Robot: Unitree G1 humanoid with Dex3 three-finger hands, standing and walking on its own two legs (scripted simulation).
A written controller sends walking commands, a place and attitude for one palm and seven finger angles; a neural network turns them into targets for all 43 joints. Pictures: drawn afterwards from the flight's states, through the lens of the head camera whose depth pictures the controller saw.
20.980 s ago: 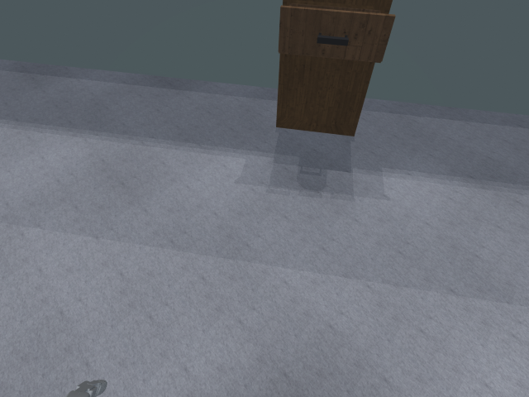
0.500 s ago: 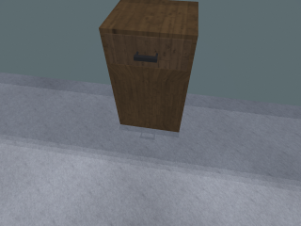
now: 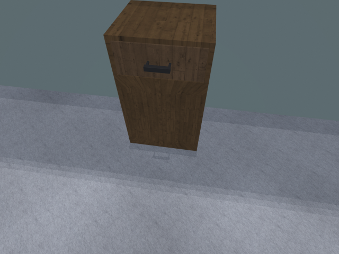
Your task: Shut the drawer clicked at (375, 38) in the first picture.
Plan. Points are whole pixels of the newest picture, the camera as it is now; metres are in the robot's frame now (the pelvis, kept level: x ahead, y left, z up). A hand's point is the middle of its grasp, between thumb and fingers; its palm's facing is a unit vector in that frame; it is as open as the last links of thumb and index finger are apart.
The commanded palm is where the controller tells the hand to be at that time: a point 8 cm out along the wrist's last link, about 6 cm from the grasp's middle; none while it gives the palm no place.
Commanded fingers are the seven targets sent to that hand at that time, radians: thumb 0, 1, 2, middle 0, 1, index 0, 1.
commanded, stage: look to check the result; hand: left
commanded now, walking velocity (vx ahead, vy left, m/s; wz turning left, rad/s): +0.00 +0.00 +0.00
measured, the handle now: (157, 66) +0.91 +0.10 -0.07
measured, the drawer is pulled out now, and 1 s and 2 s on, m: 0.00 0.00 0.00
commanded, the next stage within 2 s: stand and wait in 0.44 s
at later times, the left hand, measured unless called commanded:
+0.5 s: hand out of the picture +0.07 +0.21 -0.16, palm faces +0.00 -0.95 -0.30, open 7.4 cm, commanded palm none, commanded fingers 0.00 0.90 0.90 -0.20 -0.30 -0.20 -0.30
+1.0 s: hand out of the picture +0.08 +0.22 -0.16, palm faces -0.01 -0.95 -0.30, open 7.4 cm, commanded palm none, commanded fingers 0.00 0.90 0.90 -0.20 -0.30 -0.20 -0.30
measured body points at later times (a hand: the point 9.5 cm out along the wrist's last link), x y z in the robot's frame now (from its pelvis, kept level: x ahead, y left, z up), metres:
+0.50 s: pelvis +0.01 -0.01 +0.00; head +0.03 -0.02 +0.45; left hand +0.07 +0.26 -0.14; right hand +0.06 -0.28 -0.15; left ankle +0.02 +0.12 -0.75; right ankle +0.00 -0.10 -0.75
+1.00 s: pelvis +0.01 -0.01 +0.00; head +0.03 -0.01 +0.45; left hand +0.08 +0.27 -0.14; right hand +0.06 -0.29 -0.15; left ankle +0.02 +0.12 -0.75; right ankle +0.00 -0.10 -0.75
